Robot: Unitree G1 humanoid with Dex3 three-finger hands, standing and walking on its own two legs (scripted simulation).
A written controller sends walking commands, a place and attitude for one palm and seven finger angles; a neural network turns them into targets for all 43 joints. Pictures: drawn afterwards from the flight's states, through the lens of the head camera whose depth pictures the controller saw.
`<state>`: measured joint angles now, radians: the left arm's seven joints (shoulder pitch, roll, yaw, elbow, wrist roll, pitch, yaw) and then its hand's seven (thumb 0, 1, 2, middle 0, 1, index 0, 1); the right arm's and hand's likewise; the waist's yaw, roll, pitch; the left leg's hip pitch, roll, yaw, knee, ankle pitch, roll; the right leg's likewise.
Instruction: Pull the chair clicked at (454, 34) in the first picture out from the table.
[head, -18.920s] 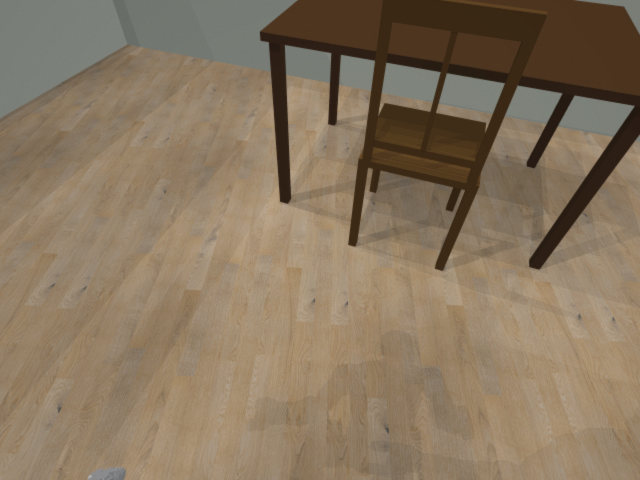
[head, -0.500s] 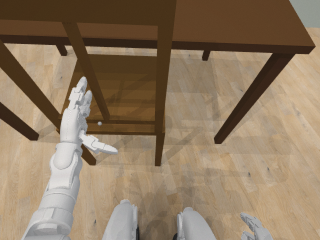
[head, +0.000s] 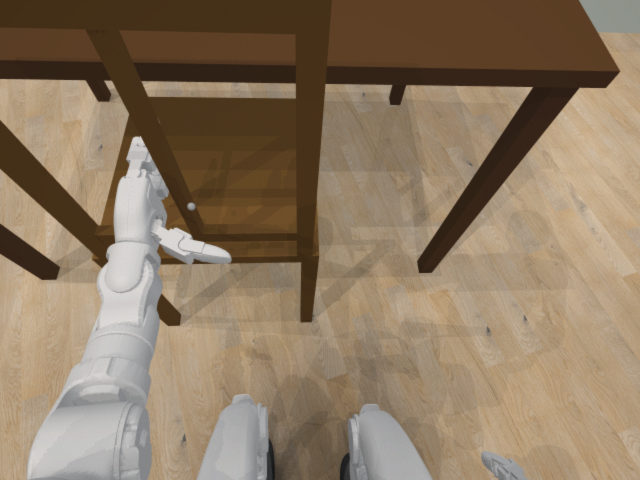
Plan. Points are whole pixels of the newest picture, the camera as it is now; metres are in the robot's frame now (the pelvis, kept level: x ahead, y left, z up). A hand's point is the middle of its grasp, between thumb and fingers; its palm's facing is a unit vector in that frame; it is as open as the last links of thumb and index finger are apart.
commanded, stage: push the fingers through the gap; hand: left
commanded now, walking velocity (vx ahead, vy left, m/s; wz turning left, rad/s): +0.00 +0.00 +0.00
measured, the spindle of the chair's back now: (164, 159) +0.49 +0.18 +0.06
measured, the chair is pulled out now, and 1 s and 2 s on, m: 0.00 0.00 0.02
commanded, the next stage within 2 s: hook a spindle and tug to test in 0.54 s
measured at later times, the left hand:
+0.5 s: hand (190, 196) +0.46 +0.16 +0.03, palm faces +0.01 -1.00 -0.03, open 17.0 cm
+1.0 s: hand (194, 194) +0.46 +0.15 +0.03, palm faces +0.02 -1.00 -0.03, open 15.5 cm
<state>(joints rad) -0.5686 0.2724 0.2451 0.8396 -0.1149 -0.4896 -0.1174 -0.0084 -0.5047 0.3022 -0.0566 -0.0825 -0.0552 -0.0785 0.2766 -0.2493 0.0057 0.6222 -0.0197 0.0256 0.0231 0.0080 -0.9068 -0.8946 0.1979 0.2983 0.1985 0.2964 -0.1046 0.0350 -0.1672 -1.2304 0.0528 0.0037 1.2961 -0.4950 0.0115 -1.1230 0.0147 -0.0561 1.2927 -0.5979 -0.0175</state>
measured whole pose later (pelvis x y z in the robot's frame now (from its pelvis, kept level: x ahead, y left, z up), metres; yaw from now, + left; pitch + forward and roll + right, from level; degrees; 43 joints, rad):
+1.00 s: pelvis +0.00 +0.00 +0.00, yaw +0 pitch +25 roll -2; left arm -0.63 0.28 0.26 0.90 -0.10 -0.51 -0.10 -0.01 -0.50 0.31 -0.23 -0.62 -0.21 -0.61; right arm 0.28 -0.24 0.00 0.62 -0.03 0.07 0.04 0.01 -0.91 -0.89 0.20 0.30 0.20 0.30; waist -0.11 0.04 -0.17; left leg -1.24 0.05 0.00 1.30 -0.50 0.01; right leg -1.13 0.02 -0.06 1.29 -0.60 -0.02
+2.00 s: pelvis +0.02 +0.00 +0.01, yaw +0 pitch +25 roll -2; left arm -0.48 0.23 0.21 0.73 -0.12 -0.49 -0.09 0.01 0.78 0.83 -0.47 -1.45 -0.44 -1.45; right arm 0.26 -0.24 -0.01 0.59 -0.02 0.07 0.05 0.01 -0.91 -0.89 0.20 0.30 0.20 0.30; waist -0.10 0.03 -0.17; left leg -1.19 0.05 0.01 1.26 -0.51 0.01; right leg -1.08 0.02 -0.04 1.25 -0.61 -0.01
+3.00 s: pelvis -0.03 +0.00 +0.11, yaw +0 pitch +5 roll -2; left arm -0.47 0.16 0.03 1.06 -0.09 -0.23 0.08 0.02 0.76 0.83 -0.36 -1.19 -0.49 -1.45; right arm 0.24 -0.24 -0.01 0.73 0.06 0.04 -0.11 0.01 -0.91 -0.89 0.20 0.30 0.20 0.30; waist -0.06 0.06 0.09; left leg -0.50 0.05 0.04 0.59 -0.17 0.01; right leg -0.42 0.03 -0.02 0.57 -0.24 -0.01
